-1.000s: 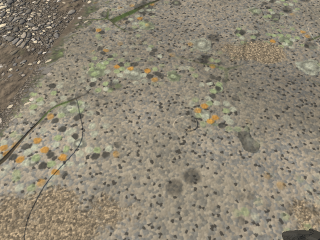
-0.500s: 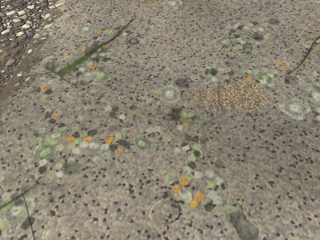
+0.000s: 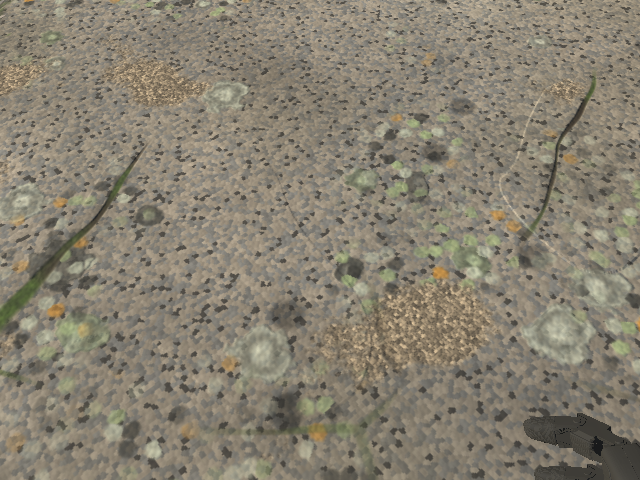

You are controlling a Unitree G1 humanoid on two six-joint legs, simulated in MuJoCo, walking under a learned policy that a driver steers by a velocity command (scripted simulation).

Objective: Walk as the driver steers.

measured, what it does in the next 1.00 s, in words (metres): walks ahead, turning left: right foot, then left foot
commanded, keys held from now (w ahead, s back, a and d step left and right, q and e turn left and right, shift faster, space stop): w+q+shift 0.58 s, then w+shift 0.16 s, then w+e+shift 0.26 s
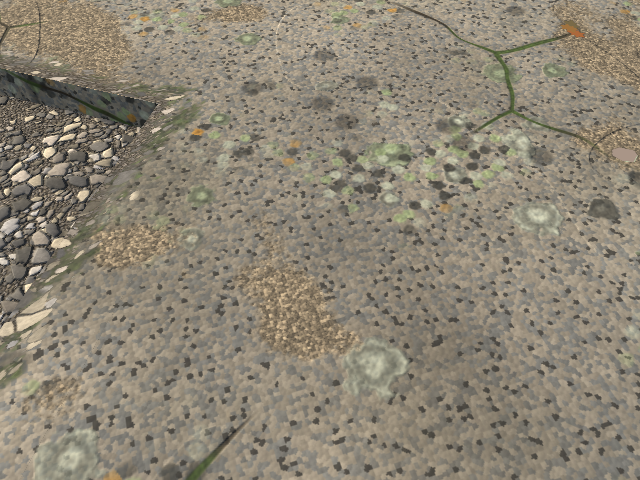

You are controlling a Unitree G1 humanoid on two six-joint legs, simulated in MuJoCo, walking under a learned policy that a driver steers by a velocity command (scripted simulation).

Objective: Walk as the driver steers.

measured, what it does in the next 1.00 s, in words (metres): walks ahead, turning right: right foot, then left foot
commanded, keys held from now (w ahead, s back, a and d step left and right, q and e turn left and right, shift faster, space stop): w+e+shift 0.44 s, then w+shift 0.18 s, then w+q+shift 0.38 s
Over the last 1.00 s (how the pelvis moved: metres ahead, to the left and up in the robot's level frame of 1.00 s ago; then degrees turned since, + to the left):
0.87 0.23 0.02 27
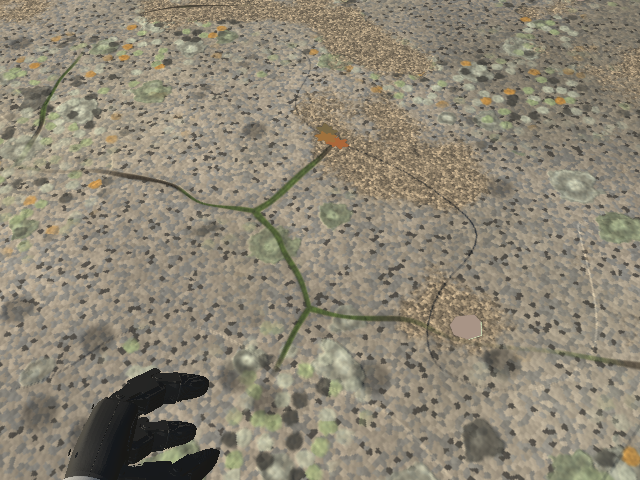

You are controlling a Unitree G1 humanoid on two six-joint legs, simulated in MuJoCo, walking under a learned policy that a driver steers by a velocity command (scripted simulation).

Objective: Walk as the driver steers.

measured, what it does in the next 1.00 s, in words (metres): walks ahead: right foot, then left foot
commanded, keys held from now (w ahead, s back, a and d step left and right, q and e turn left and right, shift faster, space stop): w+q+shift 0.32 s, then w+shift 0.16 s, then w+e+shift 0.52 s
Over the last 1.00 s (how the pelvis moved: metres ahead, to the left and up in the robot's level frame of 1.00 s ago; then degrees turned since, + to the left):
0.92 -0.25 0.00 -20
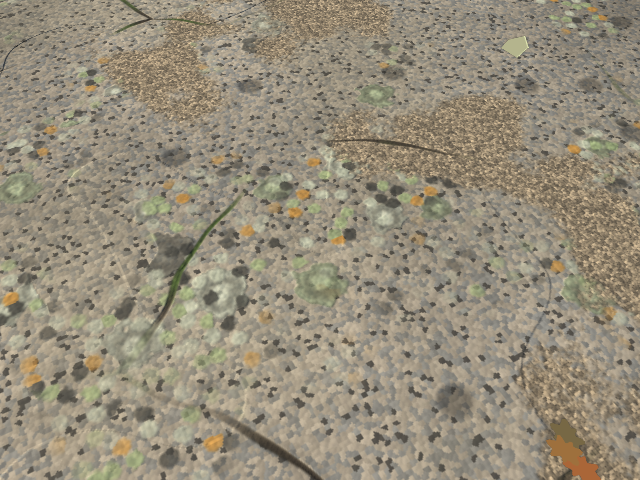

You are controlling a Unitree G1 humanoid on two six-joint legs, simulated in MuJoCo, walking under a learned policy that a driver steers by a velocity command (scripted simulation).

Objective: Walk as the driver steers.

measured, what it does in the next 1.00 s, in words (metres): walks ahead, turning right: left foot, then right foot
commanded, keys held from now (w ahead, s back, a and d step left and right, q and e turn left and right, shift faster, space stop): w+e+shift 0.22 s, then w+shift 0.16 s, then shift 0.62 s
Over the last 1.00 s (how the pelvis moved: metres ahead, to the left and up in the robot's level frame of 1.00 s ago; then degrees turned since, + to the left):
0.93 0.17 -0.04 8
